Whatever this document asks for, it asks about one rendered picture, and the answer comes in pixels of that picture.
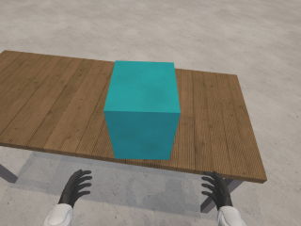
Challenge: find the carton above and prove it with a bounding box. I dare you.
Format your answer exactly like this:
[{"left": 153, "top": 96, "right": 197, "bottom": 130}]
[{"left": 103, "top": 60, "right": 181, "bottom": 160}]

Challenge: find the left robot hand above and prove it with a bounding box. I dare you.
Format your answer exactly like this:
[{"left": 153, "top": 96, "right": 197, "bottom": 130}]
[{"left": 58, "top": 169, "right": 92, "bottom": 209}]

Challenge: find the table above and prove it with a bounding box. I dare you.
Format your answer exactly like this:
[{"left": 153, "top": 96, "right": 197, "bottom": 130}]
[{"left": 0, "top": 50, "right": 267, "bottom": 214}]

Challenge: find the left robot forearm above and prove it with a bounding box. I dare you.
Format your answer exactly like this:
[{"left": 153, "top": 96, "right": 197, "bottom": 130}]
[{"left": 42, "top": 203, "right": 73, "bottom": 226}]

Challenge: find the right robot hand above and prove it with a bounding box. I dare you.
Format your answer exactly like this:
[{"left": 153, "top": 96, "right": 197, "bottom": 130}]
[{"left": 201, "top": 171, "right": 233, "bottom": 211}]

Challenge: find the right robot forearm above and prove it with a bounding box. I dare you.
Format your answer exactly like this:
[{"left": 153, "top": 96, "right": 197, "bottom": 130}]
[{"left": 216, "top": 205, "right": 246, "bottom": 226}]

